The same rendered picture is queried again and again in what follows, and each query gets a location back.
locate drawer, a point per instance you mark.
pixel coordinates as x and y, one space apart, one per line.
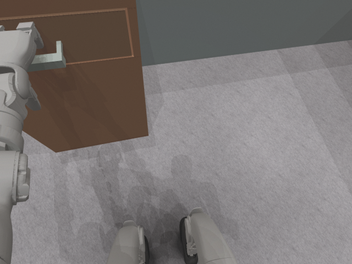
86 35

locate robot right thigh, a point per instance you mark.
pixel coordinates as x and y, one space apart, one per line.
211 246

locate left robot forearm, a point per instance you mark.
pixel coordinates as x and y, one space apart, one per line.
14 92

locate robot left shin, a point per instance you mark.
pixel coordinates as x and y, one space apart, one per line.
141 258

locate left robot hand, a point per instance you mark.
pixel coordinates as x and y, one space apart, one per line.
19 47

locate handle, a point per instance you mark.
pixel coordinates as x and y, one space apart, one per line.
49 61

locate left robot upper arm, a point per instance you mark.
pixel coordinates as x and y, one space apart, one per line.
14 187

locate cabinet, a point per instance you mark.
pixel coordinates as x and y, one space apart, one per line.
87 103

